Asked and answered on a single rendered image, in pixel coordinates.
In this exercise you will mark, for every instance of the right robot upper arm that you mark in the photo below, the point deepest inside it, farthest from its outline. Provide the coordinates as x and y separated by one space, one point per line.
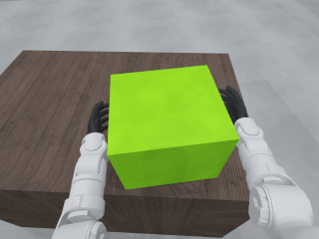
282 211

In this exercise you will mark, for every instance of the left robot forearm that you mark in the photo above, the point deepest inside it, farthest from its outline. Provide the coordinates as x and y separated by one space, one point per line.
86 200

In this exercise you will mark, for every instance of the right robot forearm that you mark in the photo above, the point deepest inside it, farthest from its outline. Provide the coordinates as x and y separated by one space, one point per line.
257 159

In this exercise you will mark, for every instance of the left robot upper arm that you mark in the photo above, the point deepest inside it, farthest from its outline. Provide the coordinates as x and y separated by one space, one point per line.
92 229

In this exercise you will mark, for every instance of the pedestal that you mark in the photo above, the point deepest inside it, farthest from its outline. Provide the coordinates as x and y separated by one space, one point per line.
46 100

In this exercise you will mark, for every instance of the robot right hand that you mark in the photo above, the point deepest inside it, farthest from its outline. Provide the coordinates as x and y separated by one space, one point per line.
234 104

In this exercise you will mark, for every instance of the carton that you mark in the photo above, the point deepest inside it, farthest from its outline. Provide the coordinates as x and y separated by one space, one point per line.
168 126

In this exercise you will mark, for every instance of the robot left hand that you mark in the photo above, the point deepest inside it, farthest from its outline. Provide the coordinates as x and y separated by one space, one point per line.
95 121

